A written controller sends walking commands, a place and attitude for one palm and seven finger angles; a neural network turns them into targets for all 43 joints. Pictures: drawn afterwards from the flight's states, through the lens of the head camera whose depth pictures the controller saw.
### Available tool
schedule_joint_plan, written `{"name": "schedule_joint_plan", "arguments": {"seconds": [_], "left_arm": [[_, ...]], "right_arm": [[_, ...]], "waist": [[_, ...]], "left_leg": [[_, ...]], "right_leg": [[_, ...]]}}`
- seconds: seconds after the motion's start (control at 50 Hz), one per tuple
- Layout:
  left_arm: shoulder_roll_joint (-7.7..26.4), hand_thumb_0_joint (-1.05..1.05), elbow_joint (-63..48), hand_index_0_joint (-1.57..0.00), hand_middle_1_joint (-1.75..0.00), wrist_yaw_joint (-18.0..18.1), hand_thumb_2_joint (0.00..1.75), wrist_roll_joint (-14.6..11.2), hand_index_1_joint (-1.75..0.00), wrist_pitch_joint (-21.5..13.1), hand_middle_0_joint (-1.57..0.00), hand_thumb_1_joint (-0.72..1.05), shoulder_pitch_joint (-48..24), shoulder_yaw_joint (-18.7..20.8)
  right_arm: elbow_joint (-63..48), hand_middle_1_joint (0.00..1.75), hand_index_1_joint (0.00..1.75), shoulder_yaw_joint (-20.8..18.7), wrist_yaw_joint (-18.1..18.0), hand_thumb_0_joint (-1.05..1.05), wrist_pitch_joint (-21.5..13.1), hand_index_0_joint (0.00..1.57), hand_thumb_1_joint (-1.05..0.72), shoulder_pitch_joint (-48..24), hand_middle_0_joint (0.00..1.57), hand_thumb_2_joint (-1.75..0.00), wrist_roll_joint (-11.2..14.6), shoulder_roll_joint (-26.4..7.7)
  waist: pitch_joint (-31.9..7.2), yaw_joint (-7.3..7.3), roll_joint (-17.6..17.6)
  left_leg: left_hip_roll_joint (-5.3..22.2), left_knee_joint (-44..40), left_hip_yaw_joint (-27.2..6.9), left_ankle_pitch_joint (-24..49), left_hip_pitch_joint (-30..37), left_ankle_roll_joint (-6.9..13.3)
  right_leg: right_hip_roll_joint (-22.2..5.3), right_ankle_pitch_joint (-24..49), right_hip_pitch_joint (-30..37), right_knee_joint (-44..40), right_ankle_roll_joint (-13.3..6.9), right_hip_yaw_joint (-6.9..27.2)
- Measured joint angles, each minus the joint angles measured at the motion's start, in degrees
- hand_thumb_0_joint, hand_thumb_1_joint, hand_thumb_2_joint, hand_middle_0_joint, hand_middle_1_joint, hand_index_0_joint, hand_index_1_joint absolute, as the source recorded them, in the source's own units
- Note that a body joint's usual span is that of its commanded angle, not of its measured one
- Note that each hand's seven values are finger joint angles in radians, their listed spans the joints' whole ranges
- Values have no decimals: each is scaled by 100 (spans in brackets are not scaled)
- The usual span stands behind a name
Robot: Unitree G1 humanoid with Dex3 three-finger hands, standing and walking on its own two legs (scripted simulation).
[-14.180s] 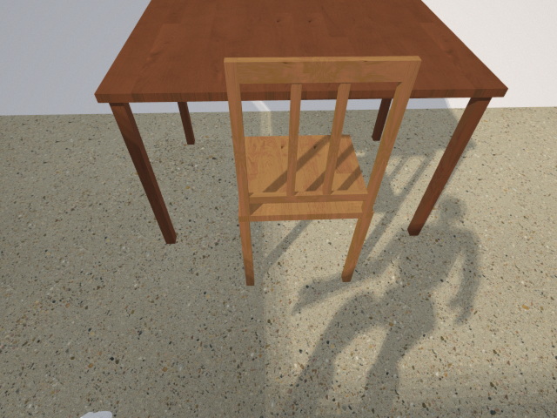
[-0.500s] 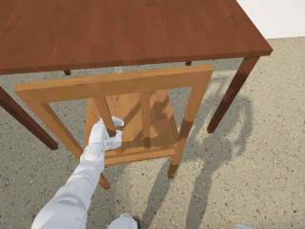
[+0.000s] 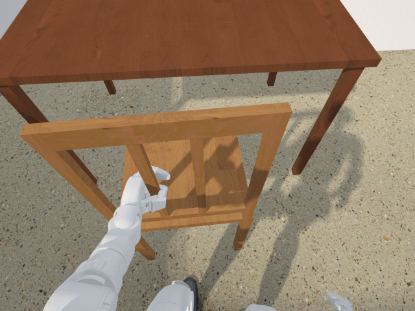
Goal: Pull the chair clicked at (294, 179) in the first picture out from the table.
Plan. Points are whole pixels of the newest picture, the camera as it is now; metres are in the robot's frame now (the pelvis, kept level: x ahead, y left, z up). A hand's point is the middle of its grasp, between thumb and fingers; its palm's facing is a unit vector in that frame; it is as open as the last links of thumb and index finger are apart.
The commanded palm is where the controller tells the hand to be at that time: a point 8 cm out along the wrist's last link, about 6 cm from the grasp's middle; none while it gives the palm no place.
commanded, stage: step backward, pulling the chair out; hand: left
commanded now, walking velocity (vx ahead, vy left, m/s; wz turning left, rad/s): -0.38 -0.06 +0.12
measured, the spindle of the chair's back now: (152, 186) +0.37 +0.14 -0.05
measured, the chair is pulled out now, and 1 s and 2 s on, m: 0.16 0.18 0.33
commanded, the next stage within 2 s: none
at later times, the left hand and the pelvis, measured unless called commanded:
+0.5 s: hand (155, 198) +0.34 +0.13 -0.06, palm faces -0.03 -0.98 -0.18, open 5.5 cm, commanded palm +0.34 +0.19 -0.05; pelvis -0.01 +0.00 +0.00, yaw +0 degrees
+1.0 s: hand (152, 205) +0.33 +0.14 -0.06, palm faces -0.02 -0.98 -0.19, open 5.6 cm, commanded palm +0.31 +0.19 -0.05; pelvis -0.05 +0.00 +0.00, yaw +1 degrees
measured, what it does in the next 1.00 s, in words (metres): steps on the spot: left foot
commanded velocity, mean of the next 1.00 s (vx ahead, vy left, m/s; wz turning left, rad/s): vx -0.38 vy -0.05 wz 0.10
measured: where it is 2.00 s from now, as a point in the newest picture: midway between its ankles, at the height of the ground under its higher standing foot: outside the picture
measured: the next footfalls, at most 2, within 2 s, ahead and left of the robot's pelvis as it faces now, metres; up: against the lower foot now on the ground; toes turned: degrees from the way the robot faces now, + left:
left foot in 0.74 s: +0.10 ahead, +0.12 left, +0.00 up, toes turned -1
left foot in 1.34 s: -0.13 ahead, +0.16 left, +0.00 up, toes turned +6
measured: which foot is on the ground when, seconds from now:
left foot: down 0.00-0.62, up 0.64-0.72, down 0.74-1.00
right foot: down 0.00-1.00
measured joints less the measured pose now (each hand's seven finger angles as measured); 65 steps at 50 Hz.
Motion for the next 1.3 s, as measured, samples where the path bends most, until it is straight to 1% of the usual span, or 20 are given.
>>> {"name": "schedule_joint_plan", "arguments": {"seconds": [0.16,0.28,0.34,0.44,0.52,0.6,0.62,0.66,0.7,0.76,0.82,0.9,0.96,1.0,1.04,1.08,1.14,1.18,1.24,1.3], "left_arm": [[126,8,71,-50,-115,46,82,81,-145,1,-35,65,-139,45],[182,8,68,-50,-117,67,82,141,-145,-29,-35,64,-151,67],[161,7,86,-50,-118,73,82,190,-145,-67,-35,64,-122,19],[202,7,32,-50,-120,38,82,201,-145,-25,-34,64,-173,-65],[256,7,-84,-50,-121,33,82,169,-145,47,-34,64,-251,-48],[294,7,-167,-50,-122,33,82,143,-145,82,-34,64,-266,27],[307,7,-179,-50,-122,39,82,143,-145,73,-35,64,-249,39],[323,7,-174,-50,-122,63,82,159,-145,48,-35,64,-189,63],[273,8,-151,-50,-122,98,82,174,-145,39,-35,64,-114,79],[180,8,-130,-50,-123,72,82,241,-145,85,-34,64,-115,50],[194,8,-134,-50,-124,47,81,275,-145,163,-32,65,-299,-7],[301,8,-223,-50,-125,-3,80,314,-145,221,-32,65,-452,2],[397,8,-348,-50,-125,-4,80,295,-145,243,-32,65,-456,97],[441,7,-430,-50,-125,-8,80,262,-145,242,-33,65,-415,157],[473,7,-506,-50,-125,-31,80,239,-145,229,-34,64,-345,211],[496,7,-585,-50,-125,-35,80,211,-145,204,-34,64,-241,237],[401,7,-590,-50,-125,76,81,181,-145,189,-35,64,-130,245],[275,7,-550,-50,-125,143,80,178,-145,250,-34,64,-103,248],[125,8,-430,-50,-126,172,80,172,-145,359,-31,65,-166,185],[-6,9,-340,-50,-127,166,80,179,-145,477,-29,66,-315,36]], "right_arm": [[64,30,30,-24,-29,1,-201,20,-90,-84,20,-90,-67,-13],[93,30,30,-10,-3,0,-252,21,-90,-85,20,-90,-56,27],[145,30,30,-8,-26,0,-237,21,-90,-39,20,-90,-65,-14],[171,30,30,7,-41,1,-193,21,-90,-53,20,-90,-97,20],[123,30,30,50,-44,1,-247,21,-90,-141,20,-90,-139,107],[46,30,30,88,-19,1,-274,21,-90,-197,20,-90,-140,178],[44,30,30,91,-11,1,-273,21,-90,-204,20,-90,-126,194],[78,30,30,105,-5,1,-257,21,-90,-205,20,-90,-91,205],[125,30,30,109,-25,0,-229,21,-90,-175,21,-90,-101,155],[195,30,30,84,-92,0,-181,21,-90,-138,21,-90,-99,33],[158,30,30,39,-73,1,-81,21,-90,-227,20,-90,-105,10],[-25,30,30,-25,47,0,-38,21,-90,-302,20,-90,-192,91],[-157,30,30,-33,132,0,-42,20,-90,-373,20,-90,-230,206],[-236,30,30,-17,172,0,-37,21,-90,-367,20,-90,-219,274],[-281,30,30,11,181,0,-24,21,-90,-317,20,-90,-175,327],[-270,30,30,34,170,0,4,21,-90,-264,20,-90,-110,351],[-74,30,30,30,125,0,38,21,-90,-225,21,-90,-84,290],[76,30,30,40,88,0,34,21,-90,-191,21,-90,-105,193],[200,30,30,45,35,1,-9,21,-90,-117,20,-90,-85,53],[232,30,30,23,-38,1,-46,20,-90,-63,20,-90,-61,-103]], "waist": [[57,31,-82],[138,-31,-86],[135,-65,-85],[120,11,-201],[204,64,-195],[291,54,-99],[302,40,-107],[280,15,-200],[209,-17,-253],[109,-84,-268],[213,-2,-400],[275,39,-483],[390,0,-419],[463,-27,-330],[503,-39,-271],[500,-69,-239],[439,-111,-323],[380,-115,-389],[273,-126,-481],[158,-145,-509]], "left_leg": [[0,33,-10,66,-60,-8],[9,182,-106,-143,-73,-69],[-26,179,-121,36,-8,-47],[-85,133,-40,-3,-20,33],[-47,37,-60,110,-74,14],[41,81,-166,125,-136,-40],[32,165,-185,-32,-160,-55],[-78,591,-274,-633,-172,-144],[-165,898,-383,-948,-5,-202],[-189,485,-465,-835,395,-253],[-273,227,-385,-634,415,-166],[-247,123,-352,-435,264,-139],[-135,82,-410,-315,187,-185],[-44,102,-482,-258,138,-239],[14,177,-544,-237,77,-300],[28,387,-594,-467,-43,-269],[-215,1824,-621,-1610,-327,-275],[-324,2396,-580,-1953,-243,-294],[-282,2117,-499,-2268,239,-315],[-114,1051,-415,-2169,833,-316]], "right_leg": [[-5,-26,-125,184,-28,-16],[31,-3,-38,139,-64,-82],[0,-73,27,199,-31,-100],[-75,-103,-64,279,17,-34],[-33,-20,-143,227,-11,-47],[77,75,-122,122,-77,-132],[78,73,-111,119,-91,-138],[11,31,-101,173,-109,-96],[-75,-12,-88,203,-83,-51],[-213,-66,-118,241,25,-77],[-304,175,-169,100,50,-1],[-249,48,-344,85,91,133],[-127,-176,-435,116,62,100],[-39,57,-415,-22,48,25],[11,577,-394,-174,-14,-57],[36,648,-464,-76,-117,-117],[-126,528,-554,53,-177,-120],[-284,567,-574,37,-141,-97],[-529,638,-635,-6,-69,-115],[-749,739,-777,-54,29,-196]]}}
